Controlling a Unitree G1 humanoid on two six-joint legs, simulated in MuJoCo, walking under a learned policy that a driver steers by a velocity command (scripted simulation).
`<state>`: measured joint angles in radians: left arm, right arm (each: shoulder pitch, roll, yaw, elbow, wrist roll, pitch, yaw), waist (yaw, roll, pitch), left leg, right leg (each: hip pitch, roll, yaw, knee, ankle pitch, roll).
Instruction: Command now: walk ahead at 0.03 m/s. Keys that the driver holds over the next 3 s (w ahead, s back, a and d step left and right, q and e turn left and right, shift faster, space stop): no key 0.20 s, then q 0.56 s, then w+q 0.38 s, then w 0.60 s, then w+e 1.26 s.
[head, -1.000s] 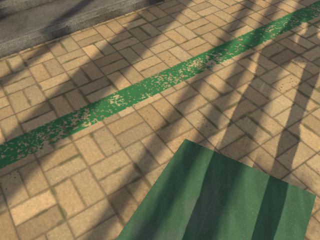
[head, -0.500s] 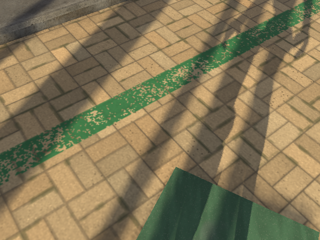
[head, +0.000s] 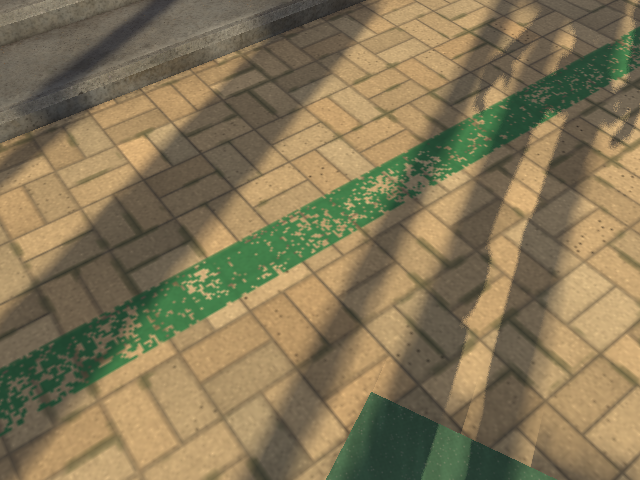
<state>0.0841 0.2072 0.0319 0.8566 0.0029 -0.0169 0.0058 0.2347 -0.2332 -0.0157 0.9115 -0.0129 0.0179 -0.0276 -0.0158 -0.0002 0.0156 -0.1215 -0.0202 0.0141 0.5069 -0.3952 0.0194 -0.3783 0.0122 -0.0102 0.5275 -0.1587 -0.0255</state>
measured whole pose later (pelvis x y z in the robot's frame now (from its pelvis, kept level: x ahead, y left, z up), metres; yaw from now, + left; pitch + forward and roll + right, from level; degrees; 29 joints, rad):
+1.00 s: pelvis -0.04 +0.05 +0.03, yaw +23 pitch +2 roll -4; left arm 0.04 0.33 0.11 0.91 -0.01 -0.05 0.01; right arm 0.38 -0.25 -0.06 0.80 0.02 -0.04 -0.05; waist -0.03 -0.02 -0.03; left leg -0.15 -0.02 -0.14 0.31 -0.20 0.07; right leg -0.53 0.00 0.06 0.75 -0.11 0.04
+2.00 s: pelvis +0.38 +0.36 -0.04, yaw +30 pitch +1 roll +2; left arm 0.17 0.30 0.05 0.81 -0.02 -0.07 -0.01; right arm 0.33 -0.26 -0.06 0.84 -0.02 -0.10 0.01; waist -0.04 -0.05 0.03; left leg -0.04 -0.08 0.11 0.27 -0.25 0.07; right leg -0.71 -0.09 0.06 0.89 -0.03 -0.01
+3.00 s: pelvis +0.89 +0.57 -0.04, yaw -6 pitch +1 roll +2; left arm 0.16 0.31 0.07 0.62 -0.02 -0.02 -0.02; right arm 0.33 -0.28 -0.07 0.81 -0.01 -0.09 0.00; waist -0.08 -0.04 0.04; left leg -0.04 -0.01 0.14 0.27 -0.25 0.02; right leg -0.70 -0.09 0.06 0.90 -0.09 0.01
